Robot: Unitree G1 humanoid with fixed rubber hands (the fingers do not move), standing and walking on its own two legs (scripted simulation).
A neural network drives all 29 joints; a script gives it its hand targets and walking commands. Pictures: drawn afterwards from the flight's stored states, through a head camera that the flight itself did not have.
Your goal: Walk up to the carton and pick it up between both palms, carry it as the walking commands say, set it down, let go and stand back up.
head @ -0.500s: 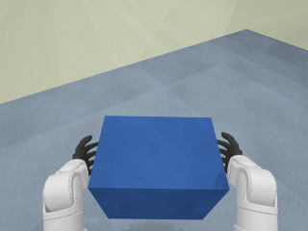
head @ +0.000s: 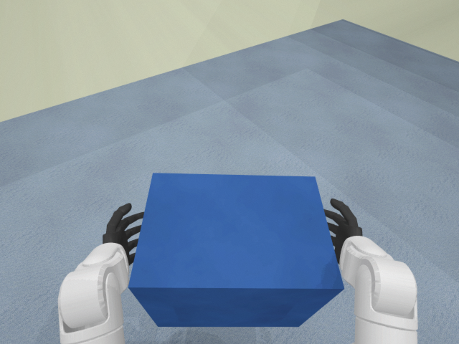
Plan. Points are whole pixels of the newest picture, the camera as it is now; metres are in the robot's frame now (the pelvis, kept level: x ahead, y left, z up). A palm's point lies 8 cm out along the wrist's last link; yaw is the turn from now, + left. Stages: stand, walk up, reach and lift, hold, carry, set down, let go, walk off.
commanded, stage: carry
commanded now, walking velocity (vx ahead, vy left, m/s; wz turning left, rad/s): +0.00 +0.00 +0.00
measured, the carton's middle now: (231, 256) +0.26 +0.01 +0.01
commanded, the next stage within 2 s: none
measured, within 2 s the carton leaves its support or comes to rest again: neither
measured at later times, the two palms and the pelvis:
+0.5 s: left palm out of the picture +0.09 +0.18 +0.05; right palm out of the picture +0.09 -0.18 +0.05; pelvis -0.15 +0.00 -0.01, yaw +2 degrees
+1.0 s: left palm out of the picture +0.01 +0.20 +0.08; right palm out of the picture +0.01 -0.16 +0.08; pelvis -0.24 +0.02 +0.00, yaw +0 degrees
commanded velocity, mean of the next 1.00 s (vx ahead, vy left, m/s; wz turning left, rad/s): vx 0.00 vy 0.00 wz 0.00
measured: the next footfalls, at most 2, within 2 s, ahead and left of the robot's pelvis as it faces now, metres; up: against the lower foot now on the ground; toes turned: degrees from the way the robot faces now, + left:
right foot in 0.42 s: -0.06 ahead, -0.09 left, +0.00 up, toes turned -3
left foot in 0.62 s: -0.09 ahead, +0.10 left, +0.00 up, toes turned +5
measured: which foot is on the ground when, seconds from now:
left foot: down 0.00-0.42, up 0.44-0.60, down 0.62-1.00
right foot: down 0.00-0.26, up 0.28-0.40, down 0.42-1.00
